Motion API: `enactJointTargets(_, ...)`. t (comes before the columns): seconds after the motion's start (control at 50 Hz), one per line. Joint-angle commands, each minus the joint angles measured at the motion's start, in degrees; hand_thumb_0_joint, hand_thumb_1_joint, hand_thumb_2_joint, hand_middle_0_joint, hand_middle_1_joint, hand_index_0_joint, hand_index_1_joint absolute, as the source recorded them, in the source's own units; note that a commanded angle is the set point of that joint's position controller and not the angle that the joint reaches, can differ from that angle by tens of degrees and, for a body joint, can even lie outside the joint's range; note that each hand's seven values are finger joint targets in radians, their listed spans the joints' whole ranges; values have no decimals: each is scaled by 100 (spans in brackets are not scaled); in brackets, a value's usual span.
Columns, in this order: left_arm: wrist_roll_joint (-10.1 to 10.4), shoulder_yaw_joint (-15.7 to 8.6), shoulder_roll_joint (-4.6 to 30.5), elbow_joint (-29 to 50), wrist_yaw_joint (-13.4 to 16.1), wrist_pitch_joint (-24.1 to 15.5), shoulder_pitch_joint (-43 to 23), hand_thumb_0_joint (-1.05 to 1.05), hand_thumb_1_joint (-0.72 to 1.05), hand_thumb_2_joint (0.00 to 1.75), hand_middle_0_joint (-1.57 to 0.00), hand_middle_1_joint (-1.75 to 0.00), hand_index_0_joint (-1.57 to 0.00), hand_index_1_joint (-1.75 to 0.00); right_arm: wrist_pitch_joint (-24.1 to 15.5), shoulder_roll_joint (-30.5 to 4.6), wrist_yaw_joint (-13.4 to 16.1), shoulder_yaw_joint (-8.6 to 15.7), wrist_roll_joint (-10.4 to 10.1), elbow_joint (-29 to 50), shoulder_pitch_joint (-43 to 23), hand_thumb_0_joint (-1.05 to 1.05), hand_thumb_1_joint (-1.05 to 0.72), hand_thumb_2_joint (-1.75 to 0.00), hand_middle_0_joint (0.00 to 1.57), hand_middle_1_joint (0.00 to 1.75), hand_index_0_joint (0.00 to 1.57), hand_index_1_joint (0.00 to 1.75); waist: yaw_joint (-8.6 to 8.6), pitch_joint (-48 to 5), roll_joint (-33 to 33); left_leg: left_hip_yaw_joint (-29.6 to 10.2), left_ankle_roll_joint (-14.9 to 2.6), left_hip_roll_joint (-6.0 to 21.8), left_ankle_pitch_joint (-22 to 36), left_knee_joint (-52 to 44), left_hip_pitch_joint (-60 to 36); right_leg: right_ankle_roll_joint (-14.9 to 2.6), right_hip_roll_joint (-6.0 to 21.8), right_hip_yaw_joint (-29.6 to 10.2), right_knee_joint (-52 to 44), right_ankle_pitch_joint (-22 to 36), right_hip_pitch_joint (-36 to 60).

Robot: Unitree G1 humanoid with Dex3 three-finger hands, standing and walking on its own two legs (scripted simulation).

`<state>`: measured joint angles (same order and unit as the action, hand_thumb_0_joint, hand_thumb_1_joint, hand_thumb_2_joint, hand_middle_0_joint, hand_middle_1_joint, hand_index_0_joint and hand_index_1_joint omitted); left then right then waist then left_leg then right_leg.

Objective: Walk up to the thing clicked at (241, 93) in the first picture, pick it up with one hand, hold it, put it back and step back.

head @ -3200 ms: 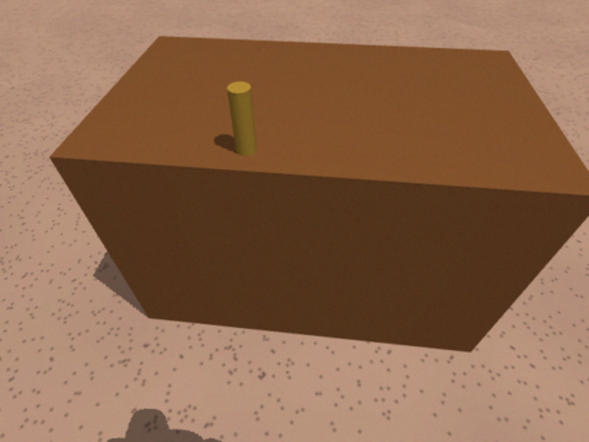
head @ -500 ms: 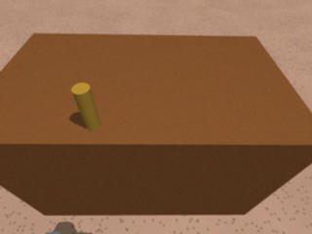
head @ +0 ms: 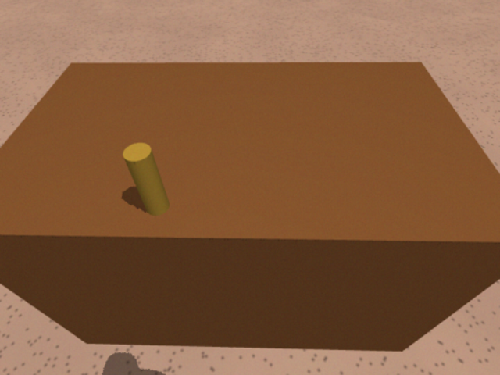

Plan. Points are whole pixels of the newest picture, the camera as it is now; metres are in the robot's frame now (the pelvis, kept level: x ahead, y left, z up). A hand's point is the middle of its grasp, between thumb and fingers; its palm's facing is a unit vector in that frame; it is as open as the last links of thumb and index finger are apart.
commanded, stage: walk up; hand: left
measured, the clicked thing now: (148, 181) +0.45 +0.22 +0.05
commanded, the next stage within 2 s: stand in 0.22 s
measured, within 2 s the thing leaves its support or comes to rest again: neither
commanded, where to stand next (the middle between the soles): +0.07 +0.01 m, yaw +0 degrees
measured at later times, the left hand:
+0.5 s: hand out of the picture +0.09 +0.25 -0.15, palm faces -0.01 -0.94 -0.34, open 7.3 cm
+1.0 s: hand out of the picture +0.10 +0.25 -0.15, palm faces -0.01 -0.94 -0.35, open 7.3 cm
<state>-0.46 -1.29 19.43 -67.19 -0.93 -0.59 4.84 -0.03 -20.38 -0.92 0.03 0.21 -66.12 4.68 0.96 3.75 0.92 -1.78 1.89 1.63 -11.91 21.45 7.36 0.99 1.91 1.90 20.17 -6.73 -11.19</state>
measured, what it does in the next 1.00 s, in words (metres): stands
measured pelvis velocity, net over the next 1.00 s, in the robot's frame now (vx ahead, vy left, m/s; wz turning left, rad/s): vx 0.02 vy -0.01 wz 0.00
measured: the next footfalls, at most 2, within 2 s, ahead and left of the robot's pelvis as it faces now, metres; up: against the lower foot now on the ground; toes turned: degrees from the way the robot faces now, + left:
none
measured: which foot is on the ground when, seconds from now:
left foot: down 0.00-1.00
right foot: down 0.00-1.00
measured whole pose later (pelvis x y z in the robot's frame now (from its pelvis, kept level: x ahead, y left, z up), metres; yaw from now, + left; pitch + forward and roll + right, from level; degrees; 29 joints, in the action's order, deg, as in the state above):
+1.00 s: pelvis +0.02 -0.01 +0.00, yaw +0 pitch -2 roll +0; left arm -0.5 -0.2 19.8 -65.7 -0.5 -0.8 5.5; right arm -0.4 -20.5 -0.4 -0.3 0.8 -64.6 6.3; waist 0.2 2.2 1.0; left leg -1.8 2.4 2.2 -12.9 19.1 4.2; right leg 0.6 1.4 2.1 20.0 -8.8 -9.0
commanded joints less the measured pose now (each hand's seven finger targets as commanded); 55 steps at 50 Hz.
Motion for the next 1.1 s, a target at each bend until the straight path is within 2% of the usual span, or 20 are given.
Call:
enactJointTargets(0.0, 11, -229, 1267, 414, 74, -116, -393, 0, 90, 90, -20, -30, -20, -30, -122, -1189, 85, 216, -29, 353, -244, 0, -90, -90, 20, 30, 20, 30, -56, -595, -126, -360, -295, 476, 454, -419, 222, -184, 593, -603, -397, 4, 458)
enactJointTargets(0.18, 0, -230, 1246, 457, 73, -89, -404, 0, 90, 90, -20, -30, -20, -30, -113, -1194, 98, 227, -9, 373, -215, 0, -90, -90, 20, 30, 20, 30, -55, -586, -113, -375, -297, 503, 446, -496, 315, -164, 582, -552, -355, 166, 610)
enactJointTargets(0.2, -4, -184, 1282, 410, 88, -97, -268, 0, 90, 90, -20, -30, -20, -30, -133, -1175, 104, 223, 65, 392, -134, 0, -90, -90, 20, 30, 20, 30, -62, -643, -57, -407, -252, 521, 136, -607, 241, -172, 583, -571, -364, -299, 568)
enactJointTargets(0.26, -18, -168, 1270, 429, 89, -107, -272, 0, 90, 90, -20, -30, -20, -30, -137, -1239, 97, 244, 65, 396, -145, 0, -90, -90, 20, 30, 20, 30, -36, -380, 26, -421, -283, 502, -314, -657, 482, -163, 578, -631, -433, -649, 455)
enactJointTargets(0.38, -10, -155, 1310, 478, 88, -140, -253, 0, 90, 90, -20, -30, -20, -30, -167, -1200, 87, 229, 53, 472, -25, 0, -90, -90, 20, 30, 20, 30, -78, -337, -73, -409, -285, 512, 12, -643, 446, -168, 575, -605, -371, -270, 464)
enactJointTargets(0.48, 14, -128, 1280, 515, 86, -161, -228, 0, 90, 90, -20, -30, -20, -30, -192, -1255, 103, 233, 40, 477, -16, 0, -90, -90, 20, 30, 20, 30, -84, -557, -45, -376, -253, 548, 644, -547, 148, -183, 599, -578, -267, 354, 579)
enactJointTargets(0.66, 23, -108, 1296, 492, 110, -147, -189, 0, 90, 90, -20, -30, -20, -30, -160, -1259, 126, 206, 24, 444, -12, 0, -90, -90, 20, 30, 20, 30, -99, -621, -78, -320, -234, 582, 1042, -516, 13, -185, 623, -532, -209, 915, 747)
enactJointTargets(0.76, 10, -118, 1313, 475, 108, -125, -186, 0, 90, 90, -20, -30, -20, -30, -142, -1250, 131, 191, 28, 448, -40, 0, -90, -90, 20, 30, 20, 30, -83, -544, -54, -309, -235, 578, 797, -577, 36, -171, 606, -537, -284, 653, 688)
enactJointTargets(0.82, 8, -122, 1334, 484, 115, -126, -226, 0, 90, 90, -20, -30, -20, -30, -132, -1229, 119, 189, 30, 465, -45, 0, -90, -90, 20, 30, 20, 30, -88, -404, -133, -307, -239, 554, 510, -623, 119, -153, 568, -529, -367, 219, 585)
enactJointTargets(0.9, 3, -128, 1338, 507, 113, -124, -209, 0, 90, 90, -20, -30, -20, -30, -142, -1259, 123, 203, 36, 479, -87, 0, -90, -90, 20, 30, 20, 30, -67, -438, -15, -321, -240, 564, 591, -634, 95, -172, 581, -540, -344, 280, 594)
enactJointTargets(0.98, 4, -131, 1331, 510, 118, -136, -218, 0, 90, 90, -20, -30, -20, -30, -146, -1254, 125, 204, 21, 492, -41, 0, -90, -90, 20, 30, 20, 30, -97, -538, -79, -298, -248, 568, 753, -565, -9, -182, 602, -543, -318, 583, 623)
enactJointTargets(1.02, 22, -131, 1352, 516, 112, -131, -224, 0, 90, 90, -20, -30, -20, -30, -150, -1233, 124, 192, 35, 474, -1, 0, -90, -90, 20, 30, 20, 30, -88, -430, -36, -299, -234, 553, 622, -633, 59, -181, 582, -551, -348, 335, 580)
enactJointTargets(1.08, 3, -127, 1338, 532, 110, -125, -211, 0, 90, 90, -20, -30, -20, -30, -143, -1249, 124, 208, 39, 494, -35, 0, -90, -90, 20, 30, 20, 30, -89, -522, -79, -285, -244, 575, 617, -598, 16, -197, 587, -536, -337, 393, 593)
